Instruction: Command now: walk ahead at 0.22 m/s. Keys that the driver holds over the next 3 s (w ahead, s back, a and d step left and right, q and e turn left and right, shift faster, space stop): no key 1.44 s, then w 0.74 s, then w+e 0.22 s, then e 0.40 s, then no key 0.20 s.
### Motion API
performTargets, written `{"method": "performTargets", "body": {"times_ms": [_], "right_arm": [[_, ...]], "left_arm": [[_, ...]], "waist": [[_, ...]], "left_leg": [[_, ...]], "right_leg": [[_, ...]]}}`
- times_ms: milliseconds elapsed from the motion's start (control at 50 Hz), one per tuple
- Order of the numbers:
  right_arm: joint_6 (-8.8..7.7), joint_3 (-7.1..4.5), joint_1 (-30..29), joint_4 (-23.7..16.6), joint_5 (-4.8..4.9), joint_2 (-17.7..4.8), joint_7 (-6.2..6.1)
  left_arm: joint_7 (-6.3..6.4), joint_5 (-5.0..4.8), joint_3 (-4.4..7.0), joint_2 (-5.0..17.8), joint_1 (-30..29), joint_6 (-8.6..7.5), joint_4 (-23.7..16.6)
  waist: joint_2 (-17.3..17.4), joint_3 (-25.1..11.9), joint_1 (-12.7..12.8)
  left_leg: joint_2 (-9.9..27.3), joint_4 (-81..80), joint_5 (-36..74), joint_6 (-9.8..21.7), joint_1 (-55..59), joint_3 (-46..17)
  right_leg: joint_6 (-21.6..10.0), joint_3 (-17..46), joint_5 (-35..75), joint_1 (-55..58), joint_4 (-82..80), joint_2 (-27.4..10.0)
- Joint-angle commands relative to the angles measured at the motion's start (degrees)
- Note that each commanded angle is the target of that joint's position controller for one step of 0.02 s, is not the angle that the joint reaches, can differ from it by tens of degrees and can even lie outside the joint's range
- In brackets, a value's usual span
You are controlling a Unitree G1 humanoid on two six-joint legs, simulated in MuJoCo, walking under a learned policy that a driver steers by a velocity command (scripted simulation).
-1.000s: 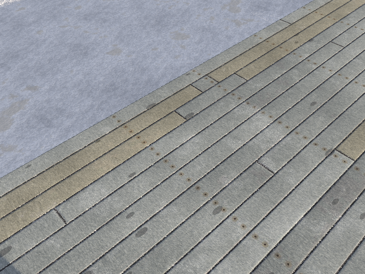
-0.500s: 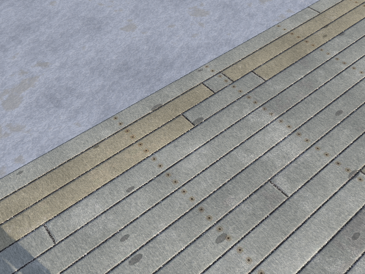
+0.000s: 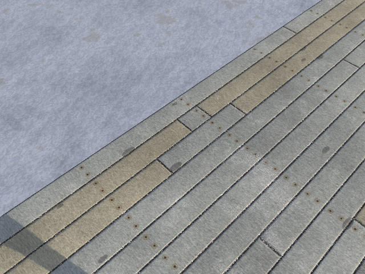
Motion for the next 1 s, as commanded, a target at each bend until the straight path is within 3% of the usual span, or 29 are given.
{"method": "performTargets", "body": {"times_ms": [20,80,100,120,140,160,180,200,220,260,300,360,440,460,480,520,660,1000], "right_arm": [[-0.07,-0.58,3.43,-0.89,-0.17,-6.45,-0.61],[0.37,-0.62,1.91,-0.68,-0.50,-6.80,-1.29],[0.51,-0.72,0.84,-0.65,-0.16,-7.07,-1.46],[0.49,-0.72,1.38,-0.65,0.33,-7.07,-1.53],[0.50,-0.26,4.08,-1.67,1.07,-5.46,-1.90],[1.81,0.32,12.19,0.60,3.37,-1.10,-1.78],[3.17,-0.54,8.87,1.12,1.44,-4.29,-2.03],[3.65,-0.77,3.83,-0.06,-0.20,-4.06,-1.73],[4.00,-0.71,1.16,-0.30,-0.89,-3.05,-1.42],[5.12,-0.43,0.83,0.22,-1.06,-1.67,-1.12],[6.11,-0.04,2.11,1.54,-0.51,-0.74,-1.55],[7.12,0.11,-0.18,1.81,-0.08,-1.52,-2.13],[6.75,0.60,-1.14,2.18,-0.82,-2.12,-1.91],[6.23,0.68,-1.20,1.86,-1.30,-2.88,-1.76],[5.88,0.53,-2.40,2.01,-0.62,-4.09,-1.73],[4.82,1.00,-3.10,2.17,-0.05,-2.32,-1.73],[3.85,1.09,-1.96,2.15,0.12,-2.38,-2.06],[3.76,1.44,0.16,2.85,0.20,-1.60,-2.19]], "left_arm": [[0.64,-0.30,-0.21,1.65,1.57,-0.38,-1.00],[1.45,0.12,0.37,3.27,5.42,-1.23,0.69],[1.74,0.34,0.68,3.57,9.74,-1.83,2.42],[1.96,0.92,1.12,5.17,14.26,-2.80,3.91],[2.02,1.83,1.92,9.26,19.96,-3.44,4.80],[1.93,0.50,1.65,8.55,19.72,-2.75,5.01],[1.47,-1.05,0.89,5.94,16.73,-2.09,3.98],[1.62,-1.09,0.38,4.61,12.36,-1.66,3.44],[1.99,-0.62,-0.29,3.07,9.47,-1.28,3.08],[2.83,-0.24,-0.89,2.23,7.31,-0.84,3.28],[2.80,0.22,-0.89,3.10,8.55,-0.89,3.99],[2.54,-0.08,-0.64,4.73,9.27,-0.50,4.48],[2.31,-1.01,-0.23,4.95,8.98,1.31,5.00],[2.25,-1.11,-0.11,4.81,9.57,1.65,5.05],[2.12,-1.52,0.03,3.90,11.00,2.04,5.09],[2.03,-0.94,-0.19,2.93,12.26,2.04,6.08],[1.99,-0.75,-0.73,1.99,13.49,1.49,8.31],[2.63,-0.81,-1.50,0.87,15.39,1.50,11.66]], "waist": [[8.06,-1.83,0.71],[8.21,-2.40,2.49],[6.62,-3.39,4.74],[3.70,-6.00,6.29],[-2.01,-12.53,6.01],[-10.78,-20.50,4.07],[-3.97,-17.98,3.60],[-2.86,-10.85,2.93],[-0.72,-7.00,1.65],[-2.10,-4.45,-0.55],[-2.37,-5.94,-0.74],[-3.41,-6.14,0.12],[-1.85,-1.03,-0.17],[-0.81,0.56,0.51],[3.75,3.10,2.37],[6.12,2.11,3.08],[3.11,0.75,3.32],[2.52,1.01,2.67]], "left_leg": [[13.53,2.03,47.79,3.10,-1.25,-3.62],[15.31,8.75,49.71,3.49,1.75,-5.69],[14.47,13.98,48.19,2.51,2.17,-5.56],[12.44,20.68,39.73,0.71,-0.56,-4.85],[9.10,32.05,15.27,-0.99,-8.69,-2.88],[1.62,44.56,-21.84,-2.45,-15.14,-3.17],[3.07,47.03,-25.03,-2.74,-16.36,-7.82],[3.70,47.32,-23.19,-3.13,-18.53,-8.35],[5.08,44.59,-19.74,-3.59,-18.11,-8.94],[6.24,37.07,-15.27,-4.72,-13.05,-8.18],[5.35,30.97,-14.52,-5.28,-10.49,-6.58],[5.46,23.64,-10.58,-5.25,-8.87,-5.76],[7.15,10.59,-0.12,-3.97,-3.18,-6.50],[9.62,7.16,-0.70,-3.62,-3.76,-9.02],[9.74,6.29,-4.92,-3.04,-10.68,-10.30],[10.26,2.72,-6.05,-3.53,-16.05,-11.20],[10.60,1.36,-2.08,-2.80,-13.68,-11.48],[10.48,1.92,4.45,-2.18,-9.87,-10.68]], "right_leg": [[-0.52,-3.31,2.64,8.02,-4.81,3.71],[-2.44,-2.40,-1.97,13.07,-10.24,5.26],[-3.09,-2.42,1.42,17.66,-16.20,5.81],[-3.72,0.37,16.72,25.61,-20.16,2.51],[-6.71,9.66,46.63,38.24,-14.42,-9.26],[-18.23,21.76,60.19,44.45,-14.70,-19.98],[-18.14,21.25,47.91,38.35,-17.91,-18.04],[-16.44,18.46,36.64,31.62,-21.28,-15.52],[-14.11,15.93,27.98,26.26,-24.31,-13.11],[-10.43,10.54,20.21,19.15,-27.37,-8.77],[-9.26,9.06,15.77,19.47,-27.55,-7.33],[-8.15,10.05,-1.15,18.69,-29.57,-6.79],[-2.84,10.72,-26.79,10.48,-32.84,-4.65],[-1.25,10.49,-26.57,10.18,-32.32,-3.82],[-0.46,8.10,-21.65,13.51,-31.91,-1.10],[-0.83,6.55,-12.77,22.69,-27.16,-0.51],[-0.75,5.53,-6.43,25.27,-24.86,-0.50],[-0.08,5.05,-1.02,25.26,-23.30,-1.02]]}}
